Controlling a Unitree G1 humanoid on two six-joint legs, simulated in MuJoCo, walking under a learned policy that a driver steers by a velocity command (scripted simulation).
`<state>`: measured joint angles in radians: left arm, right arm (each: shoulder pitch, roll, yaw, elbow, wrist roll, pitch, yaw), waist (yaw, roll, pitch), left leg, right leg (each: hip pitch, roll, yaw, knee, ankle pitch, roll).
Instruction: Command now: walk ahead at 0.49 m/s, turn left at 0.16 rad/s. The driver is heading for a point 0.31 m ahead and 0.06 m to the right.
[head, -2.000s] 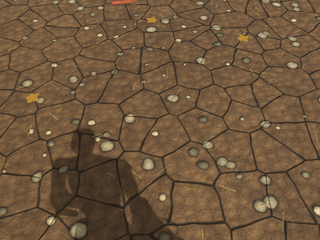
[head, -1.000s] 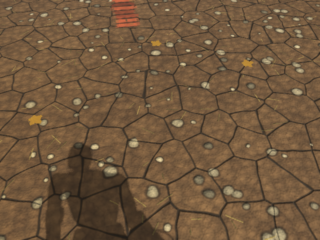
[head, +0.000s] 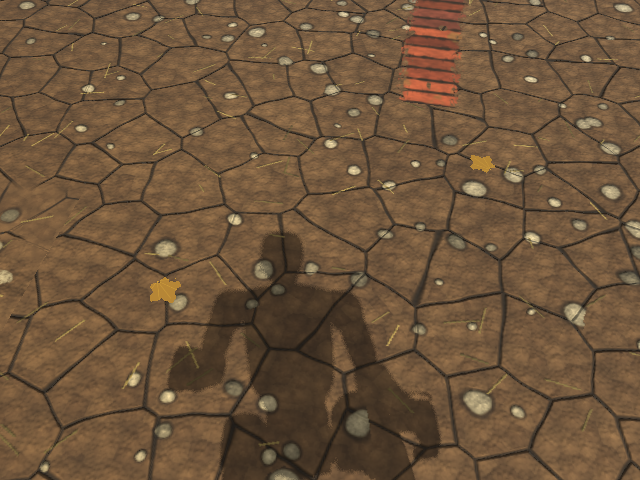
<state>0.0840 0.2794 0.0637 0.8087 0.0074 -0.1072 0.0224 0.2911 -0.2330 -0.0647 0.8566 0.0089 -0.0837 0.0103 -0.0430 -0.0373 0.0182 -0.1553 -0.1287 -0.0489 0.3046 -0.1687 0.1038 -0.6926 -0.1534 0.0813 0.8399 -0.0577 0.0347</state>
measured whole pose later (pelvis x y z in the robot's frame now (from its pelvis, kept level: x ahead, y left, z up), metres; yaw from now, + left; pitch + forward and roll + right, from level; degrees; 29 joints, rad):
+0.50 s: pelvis +0.22 -0.08 -0.01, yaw -3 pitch +2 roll +0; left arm 0.16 0.23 0.02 0.88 0.03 -0.07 -0.02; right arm 0.19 -0.26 -0.05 0.85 0.00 -0.01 -0.04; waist 0.00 0.04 0.04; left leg -0.49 0.08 -0.06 0.81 -0.33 -0.05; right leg -0.31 0.06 -0.04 0.38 -0.10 -0.07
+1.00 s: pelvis +0.29 -0.05 -0.01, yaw -3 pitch -1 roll +0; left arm 0.17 0.24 0.03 0.98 0.00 0.00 0.01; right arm 0.19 -0.21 -0.05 0.99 0.00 -0.02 -0.04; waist 0.00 0.00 0.03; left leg -0.23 0.03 -0.02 0.54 -0.30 -0.02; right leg -0.23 0.02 -0.02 0.53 -0.29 -0.02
